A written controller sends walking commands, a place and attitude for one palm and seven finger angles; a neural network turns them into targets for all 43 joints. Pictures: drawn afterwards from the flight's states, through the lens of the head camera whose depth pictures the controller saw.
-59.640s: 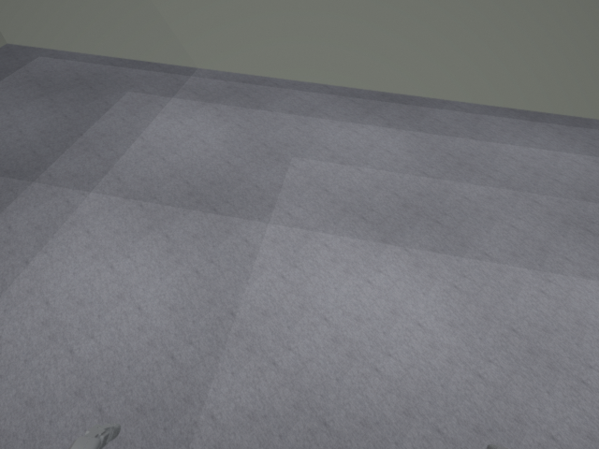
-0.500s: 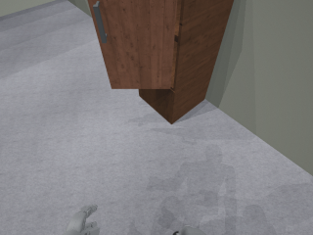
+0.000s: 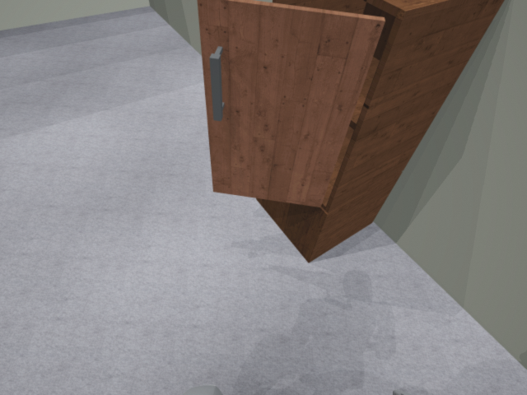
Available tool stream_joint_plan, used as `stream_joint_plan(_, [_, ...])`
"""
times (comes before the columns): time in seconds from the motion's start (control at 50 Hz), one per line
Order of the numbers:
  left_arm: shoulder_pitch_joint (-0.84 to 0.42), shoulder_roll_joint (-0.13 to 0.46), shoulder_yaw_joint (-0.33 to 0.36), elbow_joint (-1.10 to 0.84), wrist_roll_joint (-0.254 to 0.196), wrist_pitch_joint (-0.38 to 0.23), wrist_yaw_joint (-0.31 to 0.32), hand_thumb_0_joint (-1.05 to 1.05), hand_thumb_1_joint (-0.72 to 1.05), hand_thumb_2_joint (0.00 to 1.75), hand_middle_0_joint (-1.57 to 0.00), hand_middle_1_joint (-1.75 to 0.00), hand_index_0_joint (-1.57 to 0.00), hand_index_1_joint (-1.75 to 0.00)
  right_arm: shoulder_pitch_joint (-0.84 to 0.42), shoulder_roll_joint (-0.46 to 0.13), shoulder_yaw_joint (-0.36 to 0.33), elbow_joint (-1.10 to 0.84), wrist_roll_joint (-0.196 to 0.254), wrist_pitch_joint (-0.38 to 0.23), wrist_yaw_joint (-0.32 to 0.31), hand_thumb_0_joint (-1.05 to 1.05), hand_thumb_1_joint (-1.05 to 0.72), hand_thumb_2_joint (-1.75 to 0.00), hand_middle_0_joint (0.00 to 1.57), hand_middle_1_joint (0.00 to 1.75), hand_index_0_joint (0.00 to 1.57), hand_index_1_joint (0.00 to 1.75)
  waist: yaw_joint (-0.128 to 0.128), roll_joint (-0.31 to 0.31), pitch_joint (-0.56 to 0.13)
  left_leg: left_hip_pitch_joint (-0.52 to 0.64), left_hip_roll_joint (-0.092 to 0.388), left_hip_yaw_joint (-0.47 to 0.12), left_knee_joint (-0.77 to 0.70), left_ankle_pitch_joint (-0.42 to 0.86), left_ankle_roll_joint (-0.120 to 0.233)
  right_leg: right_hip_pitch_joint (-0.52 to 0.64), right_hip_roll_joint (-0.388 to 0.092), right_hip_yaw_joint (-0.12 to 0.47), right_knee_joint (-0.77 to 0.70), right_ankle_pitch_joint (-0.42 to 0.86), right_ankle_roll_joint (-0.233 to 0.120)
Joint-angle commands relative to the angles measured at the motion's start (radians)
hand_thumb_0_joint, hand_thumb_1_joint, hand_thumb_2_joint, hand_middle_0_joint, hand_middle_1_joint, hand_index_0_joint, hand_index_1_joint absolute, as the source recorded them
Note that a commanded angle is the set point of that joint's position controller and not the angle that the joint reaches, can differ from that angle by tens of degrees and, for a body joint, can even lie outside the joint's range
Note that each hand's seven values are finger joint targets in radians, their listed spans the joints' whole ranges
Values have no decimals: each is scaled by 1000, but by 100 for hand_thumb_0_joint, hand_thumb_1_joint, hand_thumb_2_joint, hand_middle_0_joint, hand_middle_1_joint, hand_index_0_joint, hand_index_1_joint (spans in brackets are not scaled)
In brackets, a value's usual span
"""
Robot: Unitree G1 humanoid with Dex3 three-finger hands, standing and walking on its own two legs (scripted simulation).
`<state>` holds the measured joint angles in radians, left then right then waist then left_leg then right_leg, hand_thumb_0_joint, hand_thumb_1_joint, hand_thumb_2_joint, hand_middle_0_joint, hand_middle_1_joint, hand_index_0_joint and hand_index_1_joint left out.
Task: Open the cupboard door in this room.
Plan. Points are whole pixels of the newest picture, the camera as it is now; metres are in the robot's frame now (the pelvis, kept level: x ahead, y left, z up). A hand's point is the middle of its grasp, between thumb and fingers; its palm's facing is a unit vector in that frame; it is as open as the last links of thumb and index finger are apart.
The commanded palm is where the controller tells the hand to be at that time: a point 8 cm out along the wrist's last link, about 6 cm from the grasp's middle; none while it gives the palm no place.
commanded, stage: take the last steps up to it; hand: left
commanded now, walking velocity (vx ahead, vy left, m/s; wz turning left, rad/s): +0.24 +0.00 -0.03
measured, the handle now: (218, 85) +0.72 +0.18 +0.06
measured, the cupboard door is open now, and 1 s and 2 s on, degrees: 48 48 48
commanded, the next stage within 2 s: come to a stop and stand still in 0.26 s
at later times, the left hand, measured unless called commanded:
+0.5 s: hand (194, 322) +0.26 +0.15 -0.15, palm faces -0.05 -0.98 -0.22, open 7.4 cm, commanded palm none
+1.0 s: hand (140, 360) +0.19 +0.23 -0.17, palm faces +0.05 -0.98 -0.21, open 7.4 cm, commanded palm none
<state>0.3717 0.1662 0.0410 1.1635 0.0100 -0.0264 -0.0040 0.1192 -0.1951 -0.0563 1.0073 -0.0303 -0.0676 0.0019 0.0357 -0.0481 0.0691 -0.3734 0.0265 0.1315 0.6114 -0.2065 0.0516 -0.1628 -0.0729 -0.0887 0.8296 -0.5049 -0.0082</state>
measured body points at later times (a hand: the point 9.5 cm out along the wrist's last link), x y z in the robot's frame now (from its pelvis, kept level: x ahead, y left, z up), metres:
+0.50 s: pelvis +0.16 -0.02 +0.01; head +0.20 -0.04 +0.46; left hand +0.26 +0.20 -0.13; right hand +0.08 -0.23 -0.16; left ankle +0.08 +0.09 -0.70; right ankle +0.16 -0.13 -0.72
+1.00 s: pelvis +0.16 +0.03 +0.02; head +0.20 +0.06 +0.46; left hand +0.19 +0.28 -0.15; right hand +0.24 -0.21 -0.11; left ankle +0.20 +0.11 -0.72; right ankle +0.07 -0.13 -0.64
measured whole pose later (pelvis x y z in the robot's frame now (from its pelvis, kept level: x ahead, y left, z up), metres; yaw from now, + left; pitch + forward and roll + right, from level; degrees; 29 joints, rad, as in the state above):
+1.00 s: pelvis +0.16 +0.03 +0.02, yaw -1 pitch +2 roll -2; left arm 0.22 0.24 0.08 1.03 0.02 0.06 0.02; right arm 0.15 -0.14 -0.02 0.97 -0.02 0.01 -0.05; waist 0.02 -0.04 0.06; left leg -0.32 0.02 0.09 0.46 -0.18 0.06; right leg -0.41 -0.01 0.03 1.08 -0.42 0.03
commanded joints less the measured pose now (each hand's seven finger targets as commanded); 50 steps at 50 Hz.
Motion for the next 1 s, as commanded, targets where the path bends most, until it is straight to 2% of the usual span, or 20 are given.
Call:
stream_joint_plan(0.0, [-121, 70, 14, -137, 8, -32, 0, 0, 90, 90, -20, -30, -20, -30, 238, -146, -19, 23, 2, 11, -25, 0, -90, -90, 20, 30, 20, 30, -96, 189, -41, 257, 348, -420, -386, -17, 149, -440, -42, 84, 438, 67, -18])
stream_joint_plan(0.08, [-41, 24, 13, -112, 18, -5, -10, 0, 90, 90, -20, -30, -20, -30, 201, -90, 2, 17, 7, -9, -29, 0, -90, -90, 20, 30, 20, 30, -31, 151, -42, 182, 249, -205, -422, 122, 92, -371, -47, 67, 329, 213, 8])
stream_joint_plan(0.22, [-163, 11, 8, -165, 13, 4, -8, 0, 90, 90, -20, -30, -20, -30, 261, -81, 2, 49, 1, -2, -29, 0, -90, -90, 20, 30, 20, 30, -46, 127, -37, 236, 240, -141, -398, 284, 120, -315, -34, 26, -11, 262, 21])
stream_joint_plan(0.3, [-201, 29, 3, -177, 13, -1, -6, 0, 90, 90, -20, -30, -20, -30, 288, -86, 3, 73, -3, 11, -30, 0, -90, -90, 20, 30, 20, 30, -56, 165, -26, 248, 238, -138, -333, 293, 104, -227, 1, -12, -163, 242, 11])
stream_joint_plan(0.34, [-170, 45, 8, -163, 15, -9, -4, 0, 90, 90, -20, -30, -20, -30, 293, -74, 7, 86, 1, 18, -31, 0, -90, -90, 20, 30, 20, 30, -34, 115, -30, 210, 207, -122, -245, 274, 68, -101, 26, -29, -291, 298, 3])
stream_joint_plan(0.36, [-102, 63, 11, -143, 14, -18, 0, 0, 90, 90, -20, -30, -20, -30, 286, -60, 14, 88, 8, 17, -32, 0, -90, -90, 20, 30, 20, 30, -1, 71, -67, 178, 156, -83, -150, 280, 25, 29, 10, -1, -379, 425, 0])
stream_joint_plan(0.38, [-13, 123, 21, -110, 13, -31, 13, 0, 90, 90, -20, -30, -20, -30, 288, -28, 20, 82, 18, 15, -31, 0, -90, -90, 20, 30, 20, 30, 24, -50, -137, 29, 86, -43, -27, 154, -27, 238, -114, 153, -361, 754, -40])
stream_joint_plan(0.4, [37, 181, 27, -83, 3, -35, 23, 0, 90, 90, -20, -30, -20, -30, 305, -9, 26, 75, 27, 24, -30, 0, -90, -90, 20, 30, 20, 30, 16, -164, -181, -54, 2, -4, 88, -209, -80, 319, -306, 302, -398, 1061, -144])
stream_joint_plan(0.42, [17, 186, 12, -88, -3, -30, 29, 0, 90, 90, -20, -30, -20, -30, 290, -16, 24, 79, 33, 42, -36, 0, -90, -90, 20, 30, 20, 30, 12, -117, -176, 7, 8, -60, 181, -431, -92, 218, -377, 295, -438, 1172, -217])
stream_joint_plan(0.48, [-115, 157, 13, -124, 5, -11, 53, 0, 90, 90, -20, -30, -20, -30, 253, -8, 19, 85, 41, 76, -45, 0, -90, -90, 20, 30, 20, 30, -16, -171, -130, -23, 25, -116, 250, -375, -93, 159, -300, 188, -383, 1381, -211])
stream_joint_plan(0.56, [-142, 176, 36, -144, 5, 11, 57, 0, 90, 90, -20, -30, -20, -30, 226, 1, 8, 78, 31, 103, -34, 0, -90, -90, 20, 30, 20, 30, -21, -69, -128, -8, -14, -70, 176, -266, -113, 137, -252, 117, -379, 1256, -171])
stream_joint_plan(0.64, [-188, 180, 47, -171, 13, 28, 55, 0, 90, 90, -20, -30, -20, -30, 198, -14, -11, 41, 25, 120, -29, 0, -90, -90, 20, 30, 20, 30, -31, -128, -105, 25, -21, -76, 157, -210, -113, 44, -244, 93, -388, 1075, -163])
stream_joint_plan(0.7, [-221, 176, 48, -189, 10, 36, 52, 0, 90, 90, -20, -30, -20, -30, 213, -35, -15, 29, 20, 112, -23, 0, -90, -90, 20, 30, 20, 30, -64, -129, -101, 142, -7, -75, -69, -24, -104, -41, -208, 84, -331, 814, -110])
stream_joint_plan(0.72, [-212, 155, 42, -195, 4, 42, 49, 0, 90, 90, -20, -30, -20, -30, 232, -63, -18, 30, 16, 102, -21, 0, -90, -90, 20, 30, 20, 30, -73, -36, -120, 236, 45, -105, -169, 167, -86, -103, -157, 50, -263, 619, -62])
stream_joint_plan(0.74, [-159, 88, 32, -206, 1, 55, 47, 0, 90, 90, -20, -30, -20, -30, 231, -132, -28, 10, 7, 88, -21, 0, -90, -90, 20, 30, 20, 30, -56, 239, -144, 259, 248, -356, -232, 440, -2, -203, -25, -20, -129, 186, 12])
stream_joint_plan(0.76, [-169, 71, 23, -216, -6, 64, 52, 0, 90, 90, -20, -30, -20, -30, 220, -188, -37, -14, 1, 90, -33, 0, -90, -90, 20, 30, 20, 30, -76, 341, -139, 169, 359, -451, -290, 601, 121, -202, 47, 38, 69, -137, 28])
stream_joint_plan(0.78, [-172, 91, 28, -225, -3, 71, 54, 0, 90, 90, -20, -30, -20, -30, 182, -190, -31, -30, -4, 91, -38, 0, -90, -90, 20, 30, 20, 30, -75, 250, -123, 69, 369, -399, -301, 393, 164, -149, 40, 111, 200, -142, 7])
stream_joint_plan(0.82, [-157, 101, 39, -195, 9, 82, 45, 0, 90, 90, -20, -30, -20, -30, 96, -150, -14, -62, -2, 82, -53, 0, -90, -90, 20, 30, 20, 30, -41, 247, -71, 62, 299, -379, -349, 177, 111, -249, 44, 168, 286, -22, 11])
stream_joint_plan(0.9, [-112, 117, 41, -171, 9, 77, 28, 0, 90, 90, -20, -30, -20, -30, 106, -139, -4, -62, 5, 70, -61, 0, -90, -90, 20, 30, 20, 30, -39, 125, -92, 182, 276, -320, -342, 196, 96, -316, 41, 161, 306, 95, 39])
stream_joint_plan(0.98, [-105, 113, 40, -180, 11, 77, 19, 0, 90, 90, -20, -30, -20, -30, 162, -150, -12, -40, 7, 66, -63, 0, -90, -90, 20, 30, 20, 30, -63, 164, -152, 300, 289, -311, -336, 222, 100, -333, 35, 145, 238, 85, 51])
